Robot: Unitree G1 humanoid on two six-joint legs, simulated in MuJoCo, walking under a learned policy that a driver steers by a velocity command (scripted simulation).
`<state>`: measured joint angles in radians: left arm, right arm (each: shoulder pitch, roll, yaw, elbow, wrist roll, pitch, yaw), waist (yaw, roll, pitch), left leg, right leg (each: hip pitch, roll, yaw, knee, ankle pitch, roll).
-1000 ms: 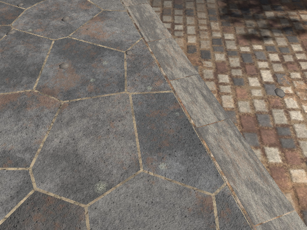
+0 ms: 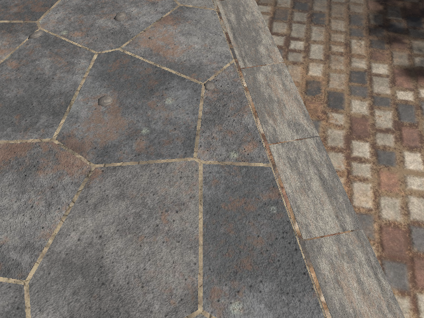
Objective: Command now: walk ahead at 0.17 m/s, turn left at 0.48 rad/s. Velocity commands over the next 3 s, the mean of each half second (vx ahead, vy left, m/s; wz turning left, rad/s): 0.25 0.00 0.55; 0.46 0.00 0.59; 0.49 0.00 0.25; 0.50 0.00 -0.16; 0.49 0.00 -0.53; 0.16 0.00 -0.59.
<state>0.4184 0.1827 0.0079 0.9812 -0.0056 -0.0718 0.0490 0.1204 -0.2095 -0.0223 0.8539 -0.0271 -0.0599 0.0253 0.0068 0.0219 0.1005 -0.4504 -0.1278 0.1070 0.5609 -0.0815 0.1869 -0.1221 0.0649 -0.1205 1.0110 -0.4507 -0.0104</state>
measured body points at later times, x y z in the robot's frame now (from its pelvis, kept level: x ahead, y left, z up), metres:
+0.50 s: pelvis +0.12 -0.04 +0.03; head +0.12 -0.03 +0.48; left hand +0.22 +0.25 -0.07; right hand +0.21 -0.32 -0.09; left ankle +0.11 +0.02 -0.71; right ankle +0.19 -0.17 -0.68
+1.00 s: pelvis +0.30 +0.01 +0.01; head +0.35 +0.03 +0.46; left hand +0.11 +0.20 -0.11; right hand +0.62 -0.03 -0.08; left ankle +0.37 +0.16 -0.69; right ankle +0.21 -0.16 -0.71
